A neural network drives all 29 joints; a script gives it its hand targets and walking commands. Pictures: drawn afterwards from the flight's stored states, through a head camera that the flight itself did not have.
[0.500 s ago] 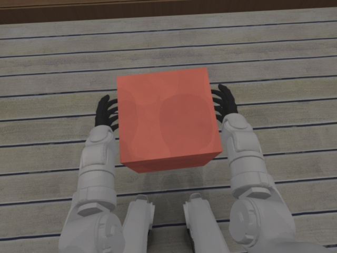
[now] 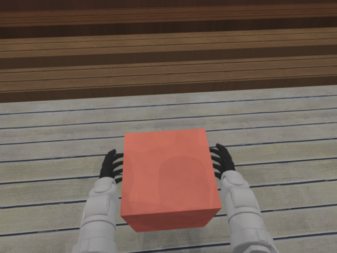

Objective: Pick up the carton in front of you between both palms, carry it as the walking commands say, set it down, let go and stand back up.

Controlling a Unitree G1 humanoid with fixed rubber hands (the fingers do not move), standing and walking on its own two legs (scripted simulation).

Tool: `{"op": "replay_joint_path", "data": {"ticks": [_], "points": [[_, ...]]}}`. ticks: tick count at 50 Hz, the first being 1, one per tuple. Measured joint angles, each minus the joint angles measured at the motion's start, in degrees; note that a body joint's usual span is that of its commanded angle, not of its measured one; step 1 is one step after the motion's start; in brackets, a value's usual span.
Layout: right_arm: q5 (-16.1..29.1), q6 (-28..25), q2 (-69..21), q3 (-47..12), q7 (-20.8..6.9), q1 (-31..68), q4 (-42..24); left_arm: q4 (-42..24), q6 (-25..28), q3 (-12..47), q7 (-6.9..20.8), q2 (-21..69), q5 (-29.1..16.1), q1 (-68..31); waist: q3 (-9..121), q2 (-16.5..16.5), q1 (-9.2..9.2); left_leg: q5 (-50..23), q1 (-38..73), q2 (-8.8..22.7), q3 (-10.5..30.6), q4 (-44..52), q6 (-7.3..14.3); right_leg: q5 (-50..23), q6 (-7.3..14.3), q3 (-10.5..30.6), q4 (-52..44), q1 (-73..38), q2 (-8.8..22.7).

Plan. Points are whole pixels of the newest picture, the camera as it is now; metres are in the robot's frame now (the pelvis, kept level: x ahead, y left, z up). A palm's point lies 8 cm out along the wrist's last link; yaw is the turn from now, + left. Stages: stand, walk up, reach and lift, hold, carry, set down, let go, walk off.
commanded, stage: reach and lift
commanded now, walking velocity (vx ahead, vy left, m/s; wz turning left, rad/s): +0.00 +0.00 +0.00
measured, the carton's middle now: (168, 184) +0.32 +0.00 -0.09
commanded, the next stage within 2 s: hold in 1.22 s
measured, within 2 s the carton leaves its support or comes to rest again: neither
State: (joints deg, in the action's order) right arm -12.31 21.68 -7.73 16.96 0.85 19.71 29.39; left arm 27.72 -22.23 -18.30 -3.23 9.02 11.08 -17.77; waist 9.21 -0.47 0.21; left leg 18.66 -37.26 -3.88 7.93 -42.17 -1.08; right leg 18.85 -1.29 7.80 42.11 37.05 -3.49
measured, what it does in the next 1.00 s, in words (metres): stands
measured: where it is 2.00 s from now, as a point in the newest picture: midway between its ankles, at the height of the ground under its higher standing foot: outside the picture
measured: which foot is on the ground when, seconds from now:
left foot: down 0.00-1.00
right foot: down 0.00-1.00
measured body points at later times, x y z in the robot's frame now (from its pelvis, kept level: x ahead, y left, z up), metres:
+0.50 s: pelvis -0.01 +0.00 +0.03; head -0.04 +0.00 +0.48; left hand +0.30 +0.15 +0.04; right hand +0.30 -0.15 +0.05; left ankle +0.02 +0.13 -0.71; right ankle +0.01 -0.13 -0.71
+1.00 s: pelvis +0.01 +0.00 +0.04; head -0.02 +0.00 +0.48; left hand +0.31 +0.15 +0.05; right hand +0.31 -0.15 +0.06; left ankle +0.02 +0.13 -0.71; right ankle +0.01 -0.13 -0.71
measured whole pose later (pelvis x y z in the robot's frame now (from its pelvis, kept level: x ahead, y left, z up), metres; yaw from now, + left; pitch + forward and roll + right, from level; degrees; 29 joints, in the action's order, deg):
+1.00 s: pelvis +0.01 +0.00 +0.04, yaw +0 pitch -4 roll +0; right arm -16.1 37.8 -8.9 13.5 -0.1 15.7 17.6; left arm 18.3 -37.9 -14.1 -0.4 8.8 15.8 -15.4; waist 0.6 0.2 0.3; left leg 11.4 -6.4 -2.2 8.0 -21.6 -0.7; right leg 11.7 -0.6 7.7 21.8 6.3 -2.1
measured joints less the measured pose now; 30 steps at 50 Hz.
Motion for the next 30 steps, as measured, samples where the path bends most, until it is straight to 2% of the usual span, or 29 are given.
{"op": "replay_joint_path", "data": {"ticks": [6, 14, 23, 30], "points": [[0.0, 4.3, -0.9, -1.6, 0.2, -4.7, -5.1, -3.5, -4.2, 3.3, 0.3, -0.5, 0.1, 3.5, -1.0, 0.5, -0.02, -2.5, 12.3, 0.6, 0.2, 8.4, 0.3, -2.6, 0.2, 0.3, -8.5, -12.3, 0.5], [-1.7, 11.5, -0.6, -3.5, 0.0, -6.2, -8.8, -6.0, -11.2, 4.8, 1.5, -0.6, 2.5, 4.0, -4.0, 0.4, 0.17, -5.5, 24.8, 1.1, 0.5, 16.1, 0.5, -5.7, 0.4, 0.2, -16.4, -25.0, 1.1], [-5.0, 13.6, -1.7, 0.2, -1.3, -1.8, -6.4, -3.2, -13.1, 0.4, 3.1, 0.6, 6.0, -0.7, -7.7, 0.3, 0.17, -5.9, 26.4, 1.1, 0.2, 15.0, 0.4, -5.9, 0.3, 0.3, -15.1, -26.4, 1.0], [-5.4, 13.2, -1.8, 0.9, -1.4, 0.7, -6.7, -3.5, -12.2, -0.4, 3.2, 0.4, 6.0, -2.6, -9.2, 0.5, 0.07, -6.1, 25.7, 1.0, 0.1, 14.6, 0.3, -5.9, 0.3, 0.1, -14.3, -25.6, 1.1]]}}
